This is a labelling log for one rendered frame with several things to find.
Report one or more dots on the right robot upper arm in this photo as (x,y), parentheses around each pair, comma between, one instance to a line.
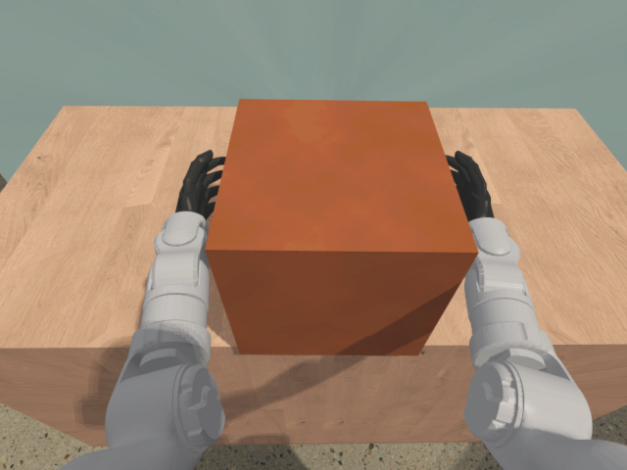
(532,420)

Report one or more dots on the carton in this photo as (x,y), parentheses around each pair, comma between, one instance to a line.
(338,228)

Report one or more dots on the left robot upper arm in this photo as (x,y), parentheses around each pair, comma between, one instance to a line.
(162,420)

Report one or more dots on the right robot hand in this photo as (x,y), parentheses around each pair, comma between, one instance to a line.
(471,185)

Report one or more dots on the robot right forearm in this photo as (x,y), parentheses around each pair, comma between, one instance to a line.
(502,316)

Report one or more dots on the pedestal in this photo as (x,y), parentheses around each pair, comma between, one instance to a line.
(78,221)

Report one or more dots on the left robot hand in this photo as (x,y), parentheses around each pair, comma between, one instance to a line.
(195,194)

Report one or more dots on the robot left forearm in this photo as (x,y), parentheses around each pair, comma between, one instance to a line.
(173,327)

